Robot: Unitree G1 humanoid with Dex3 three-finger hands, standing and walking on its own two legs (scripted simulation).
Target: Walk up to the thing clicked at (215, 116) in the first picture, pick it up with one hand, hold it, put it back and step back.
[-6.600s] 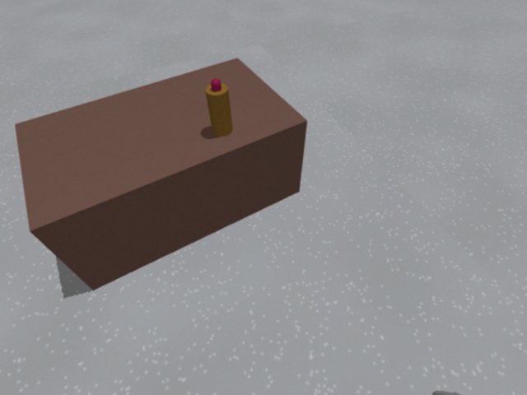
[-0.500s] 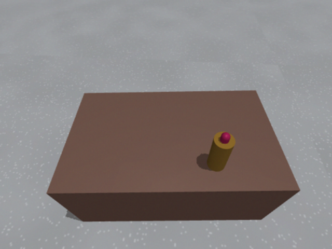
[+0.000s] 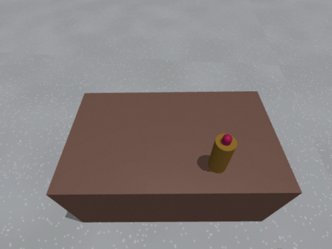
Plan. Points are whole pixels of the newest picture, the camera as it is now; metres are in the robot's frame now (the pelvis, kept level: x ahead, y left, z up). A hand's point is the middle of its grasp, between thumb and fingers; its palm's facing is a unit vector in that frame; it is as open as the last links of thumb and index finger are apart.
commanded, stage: stand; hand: right
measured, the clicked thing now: (222, 152) +0.48 -0.21 -0.22
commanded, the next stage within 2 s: go down in 0.38 s
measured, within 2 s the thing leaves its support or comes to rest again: neither
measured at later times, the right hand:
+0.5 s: hand out of the picture +0.07 -0.25 -0.16, palm faces -0.02 +0.94 -0.33, open 7.4 cm
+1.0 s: hand (271, 244) +0.14 -0.26 -0.15, palm faces +0.03 +0.94 -0.33, open 16.0 cm
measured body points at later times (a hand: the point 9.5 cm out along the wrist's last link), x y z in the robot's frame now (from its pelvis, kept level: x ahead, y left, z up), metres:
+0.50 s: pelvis +0.00 +0.00 +0.00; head +0.01 +0.00 +0.45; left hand +0.07 +0.30 -0.13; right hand +0.07 -0.30 -0.13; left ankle -0.03 +0.12 -0.75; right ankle +0.01 -0.13 -0.75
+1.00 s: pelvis -0.01 +0.00 -0.03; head +0.03 +0.00 +0.42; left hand +0.13 +0.29 -0.13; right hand +0.14 -0.31 -0.12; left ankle -0.03 +0.12 -0.75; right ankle +0.01 -0.13 -0.75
